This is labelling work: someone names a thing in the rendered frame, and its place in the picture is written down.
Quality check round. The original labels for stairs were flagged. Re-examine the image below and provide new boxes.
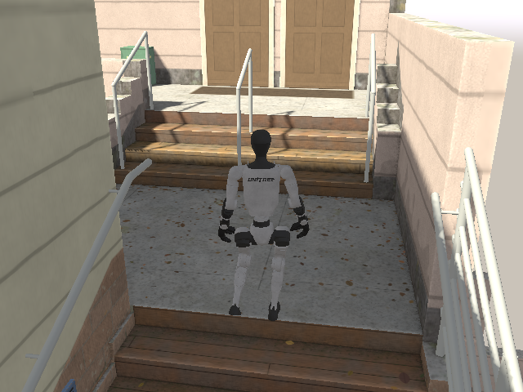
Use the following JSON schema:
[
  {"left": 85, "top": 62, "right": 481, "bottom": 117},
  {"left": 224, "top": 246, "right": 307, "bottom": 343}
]
[
  {"left": 114, "top": 110, "right": 373, "bottom": 199},
  {"left": 107, "top": 306, "right": 427, "bottom": 392}
]

